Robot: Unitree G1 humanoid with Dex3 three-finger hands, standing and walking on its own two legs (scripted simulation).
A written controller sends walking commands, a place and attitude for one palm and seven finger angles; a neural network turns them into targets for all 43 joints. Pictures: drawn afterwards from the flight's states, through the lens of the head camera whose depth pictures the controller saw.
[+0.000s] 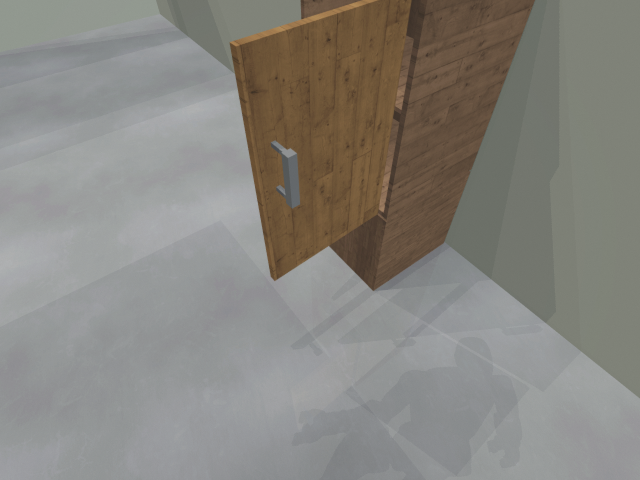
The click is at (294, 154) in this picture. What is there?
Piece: cupboard door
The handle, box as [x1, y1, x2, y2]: [271, 141, 299, 208]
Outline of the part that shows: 271,142 271,146 282,155 285,186 284,189 279,185 276,187 276,190 286,199 286,203 292,208 299,204 296,153 290,148 287,150 276,141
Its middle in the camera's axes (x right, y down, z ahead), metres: -0.07 -0.12 +0.74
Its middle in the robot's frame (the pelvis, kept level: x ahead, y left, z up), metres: +0.63 +0.11 -0.01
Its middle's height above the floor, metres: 0.78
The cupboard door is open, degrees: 93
